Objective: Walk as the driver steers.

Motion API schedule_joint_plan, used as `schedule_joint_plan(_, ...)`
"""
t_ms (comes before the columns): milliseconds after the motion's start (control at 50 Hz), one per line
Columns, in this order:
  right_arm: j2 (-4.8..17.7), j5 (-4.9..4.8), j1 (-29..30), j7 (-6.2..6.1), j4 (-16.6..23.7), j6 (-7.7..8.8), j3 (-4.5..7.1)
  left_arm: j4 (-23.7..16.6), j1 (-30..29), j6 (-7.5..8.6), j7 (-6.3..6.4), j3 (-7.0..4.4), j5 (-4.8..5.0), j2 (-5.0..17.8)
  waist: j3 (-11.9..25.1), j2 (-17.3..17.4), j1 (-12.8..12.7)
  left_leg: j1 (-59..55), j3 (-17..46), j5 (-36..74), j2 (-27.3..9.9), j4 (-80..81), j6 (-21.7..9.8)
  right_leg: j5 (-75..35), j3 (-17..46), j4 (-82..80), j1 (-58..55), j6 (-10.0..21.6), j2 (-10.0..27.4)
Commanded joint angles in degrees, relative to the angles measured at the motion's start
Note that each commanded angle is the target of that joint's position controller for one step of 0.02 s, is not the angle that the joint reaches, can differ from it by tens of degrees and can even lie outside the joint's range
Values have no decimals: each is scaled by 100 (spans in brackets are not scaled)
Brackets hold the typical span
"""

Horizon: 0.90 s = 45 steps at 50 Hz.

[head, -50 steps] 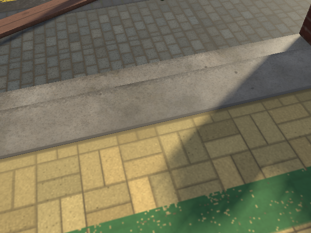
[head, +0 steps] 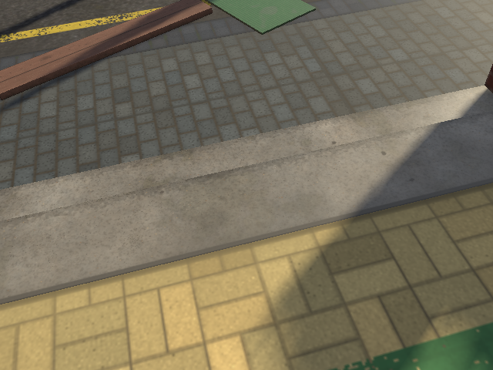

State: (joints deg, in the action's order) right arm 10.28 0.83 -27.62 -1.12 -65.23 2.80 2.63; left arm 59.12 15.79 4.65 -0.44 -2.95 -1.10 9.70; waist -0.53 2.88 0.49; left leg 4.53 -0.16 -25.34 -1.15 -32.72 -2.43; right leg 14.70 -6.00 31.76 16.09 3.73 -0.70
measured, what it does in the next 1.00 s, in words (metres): walks ahead, turning left: left foot, then right foot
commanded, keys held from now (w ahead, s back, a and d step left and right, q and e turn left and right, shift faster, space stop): w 0.10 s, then w+q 0.54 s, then q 0.30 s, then no key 0.06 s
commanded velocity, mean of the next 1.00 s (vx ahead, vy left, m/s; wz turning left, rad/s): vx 0.38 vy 0.00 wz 0.39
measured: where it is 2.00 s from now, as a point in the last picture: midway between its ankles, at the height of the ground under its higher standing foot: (244, 358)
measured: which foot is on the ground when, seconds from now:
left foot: up 0.00-0.44, down 0.46-0.98, up 1.00-1.00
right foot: down 0.00-0.44, up 0.46-0.96, down 0.98-1.00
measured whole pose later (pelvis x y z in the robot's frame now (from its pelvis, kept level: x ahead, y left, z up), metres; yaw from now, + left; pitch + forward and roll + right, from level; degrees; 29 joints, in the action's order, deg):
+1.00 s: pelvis +0.50 +0.05 -0.01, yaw +28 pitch +1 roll +1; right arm 15.1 0.3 -23.9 -1.5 -51.3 1.1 4.6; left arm 43.2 1.3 3.6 1.0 -0.4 -1.3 13.2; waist -4.7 -0.7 5.0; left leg 6.1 10.7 -25.6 10.9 -37.9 -5.5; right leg 3.7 0.0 29.8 26.3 2.5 -1.8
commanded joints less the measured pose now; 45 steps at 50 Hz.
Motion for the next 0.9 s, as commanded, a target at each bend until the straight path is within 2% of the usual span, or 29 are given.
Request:
schedule_joint_plan(20, 430, 156, 810, 108, 773, 177, 52, 510, 2293, -83, 90, -237, -14, 886, -367, -1472, -766, 3716, -94, -424, 172, -3153, -324, 2195, 4161, -2378, -2413, 954, 2273)
schedule_joint_plan(40, 324, 158, 1008, 171, 836, 180, 46, 271, 1602, -82, 75, -172, -39, 741, -694, -781, -462, 3834, 105, 148, -135, -3444, -401, 2069, 3603, -2322, -1908, 896, 2142)
schedule_joint_plan(60, 214, 100, 1014, 223, 812, 213, 18, 120, 1168, -47, 55, -140, -38, 662, -743, -472, -287, 3657, 160, 674, -288, -3365, -392, 1438, 3053, -2405, -1562, 805, 1912)
schedule_joint_plan(80, 192, 91, 1002, 258, 798, 216, 34, 51, 982, -1, 61, -99, -17, 594, -700, -396, -145, 3481, 140, 964, -382, -3195, -358, 903, 2603, -2479, -1397, 723, 1715)
schedule_joint_plan(100, 206, 122, 931, 278, 773, 174, 47, 63, 934, 48, 77, -40, 5, 452, -640, -451, -51, 3345, 83, 1125, -426, -3035, -280, 316, 2191, -2509, -1355, 635, 1518)
schedule_joint_plan(140, 217, 106, 911, 302, 761, 64, 71, 184, 1190, 124, 121, 4, 14, 414, -524, -561, 1, 3400, -63, 1331, -343, -2965, -203, -921, 1524, -2439, -1569, 537, 1379)
schedule_joint_plan(200, 161, 61, 1524, 309, 988, -27, 59, 317, 1533, 167, 155, 53, -10, 413, -612, -629, -74, 3773, -138, 1639, -222, -2702, -161, -2201, 810, -2392, -1678, 432, 1283)
schedule_joint_plan(260, 84, 35, 2313, 329, 1324, -20, -6, 288, 1453, 195, 171, 113, -19, 343, -807, -702, -131, 3609, -353, 2160, -83, -1635, -171, -2726, 236, -2459, -1426, 326, 1123)
schedule_joint_plan(300, 37, 31, 2735, 351, 1508, -20, -58, 305, 1491, 222, 201, 124, 2, 390, -874, -743, -195, 3208, -648, 2392, 5, -880, -239, -3069, -24, -2504, -1348, 293, 1147)
schedule_joint_plan(340, 109, 34, 2886, 357, 1623, -19, -53, 350, 1559, 244, 237, 109, 9, 509, -841, -742, -174, 2855, -844, 2396, 121, -436, -396, -3912, -208, -2310, -1593, 263, 1265)
schedule_joint_plan(380, 279, 48, 2570, 322, 1584, -4, 16, 336, 1468, 251, 294, 66, 25, 687, -543, -814, 37, 2353, -1028, 2141, 402, -312, -629, -5605, -415, -1613, -1986, 187, 1345)
schedule_joint_plan(400, 379, 58, 2175, 297, 1484, 8, 69, 311, 1389, 226, 330, 34, 14, 777, -298, -887, 226, 1983, -1092, 1898, 566, -332, -756, -6282, -505, -1002, -2122, 165, 1383)
schedule_joint_plan(420, 497, 64, 1573, 276, 1310, 23, 142, 263, 1285, 179, 346, -3, -10, 876, 41, -960, 480, 1441, -1069, 1662, 692, -291, -906, -6576, -543, -135, -2146, 179, 1445)
schedule_joint_plan(440, 639, 98, 859, 259, 1081, 44, 234, 193, 1170, 138, 323, -37, -4, 954, 404, -946, 795, 609, -941, 1667, 760, 63, -1074, -6096, -556, 979, -1885, 191, 1421)
schedule_joint_plan(460, 954, 172, 241, 215, 947, 42, 377, 50, 1025, 127, 261, -59, 6, 983, 709, -669, 1129, -426, -139, 1131, 266, 456, -1332, -4604, -617, 2567, -947, 147, 1226)
schedule_joint_plan(480, 1485, 206, 316, 183, 1028, 3, 507, -237, 1361, 126, 129, 36, 15, 272, 1160, 651, 584, -1939, 2650, 1276, -1471, 581, -2153, 969, -461, 4812, 1214, -63, 194)
schedule_joint_plan(500, 1486, 36, 292, 207, 1034, -82, 505, -522, 836, 173, 63, -31, 79, 615, 1471, 416, 686, -2233, 4512, 294, -1791, 1669, -2559, 1361, 709, 5665, 2343, -64, -248)
schedule_joint_plan(520, 1299, 2, 801, 167, 1108, -87, 446, -769, 211, 256, 33, -40, 71, 770, 493, -12, 518, -1500, 3708, 214, -1711, 1965, -2236, 674, 898, 5322, 2887, 7, 221)
schedule_joint_plan(540, 1009, -9, 1073, 162, 1156, -62, 373, -825, 78, 314, 31, -54, 64, 817, 145, -481, 301, -741, 3159, 874, -1545, 2099, -1969, 229, 871, 4790, 2599, 8, 432)
schedule_joint_plan(560, 838, -3, 1261, 151, 1182, -14, 322, -794, 107, 279, 58, -60, 25, 749, -77, -768, 39, -111, 2625, 1721, -1278, 2126, -1753, 115, 874, 4375, 2196, -64, 575)
schedule_joint_plan(580, 732, -31, 1293, 117, 1192, 40, 274, -817, 211, 163, 64, -51, -72, 674, -92, -750, -143, 343, 2227, 2337, -1047, 2127, -1653, 152, 898, 4085, 1791, -175, 653)
schedule_joint_plan(600, 724, -50, 1254, 104, 1188, 102, 249, -824, 283, 41, 51, -40, -131, 584, -59, -670, -237, 554, 1943, 2695, -881, 2129, -1584, 212, 892, 3834, 1572, -265, 695)
schedule_joint_plan(640, 898, -91, 1022, 92, 1153, 195, 269, -941, 158, -125, 19, -34, -174, 530, -98, -491, -275, 726, 1616, 3139, -656, 2144, -1521, 165, 756, 3359, 1600, -425, 724)
schedule_joint_plan(680, 1045, -93, 802, 84, 1173, 198, 284, -1150, -290, -200, 24, -46, -149, 601, -256, -341, -185, 764, 1376, 4442, -522, 2011, -1322, -225, 593, 2877, 1825, -584, 672)
schedule_joint_plan(740, 1049, -89, 422, 80, 1199, 101, 273, -1444, -892, -255, 31, -31, -102, 644, -84, -60, 42, 452, 1105, 6074, -277, 1507, -794, -763, 431, 2243, 1967, -648, 462)
schedule_joint_plan(780, 1065, -83, 218, 47, 1243, 18, 273, -1616, -1236, -280, 32, -1, -64, 661, 56, 106, 206, 131, 1165, 6266, -206, 1272, -591, -997, 426, 1889, 2047, -608, 320)
schedule_joint_plan(840, 1080, -47, -20, -26, 1322, -93, 280, -1854, -1741, -283, 49, 56, -16, 715, 93, 215, 417, -406, 1454, 6231, -240, 997, -532, -1097, 476, 1315, 2223, -546, 119)
schedule_joint_plan(900, 1131, 29, -22, -96, 1451, -177, 313, -1946, -1822, -226, 82, 93, 18, 844, 114, 270, 422, -741, 1749, 6316, -281, 540, -515, -905, 608, 673, 1979, -450, -94)
Velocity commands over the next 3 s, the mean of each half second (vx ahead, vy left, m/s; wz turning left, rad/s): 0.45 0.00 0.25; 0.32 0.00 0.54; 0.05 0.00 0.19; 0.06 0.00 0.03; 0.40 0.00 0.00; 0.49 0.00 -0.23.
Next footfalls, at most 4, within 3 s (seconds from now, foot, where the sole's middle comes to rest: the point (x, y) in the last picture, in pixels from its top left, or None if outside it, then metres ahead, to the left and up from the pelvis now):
0.46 left None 0.38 0.07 -0.77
0.98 right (257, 311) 0.69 0.04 -0.77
1.38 left None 0.50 0.16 -0.77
2.60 left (160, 241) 0.95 0.35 -0.77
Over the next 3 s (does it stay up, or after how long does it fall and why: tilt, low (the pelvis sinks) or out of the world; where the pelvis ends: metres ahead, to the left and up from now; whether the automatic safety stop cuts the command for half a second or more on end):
stays up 1.00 0.32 0.01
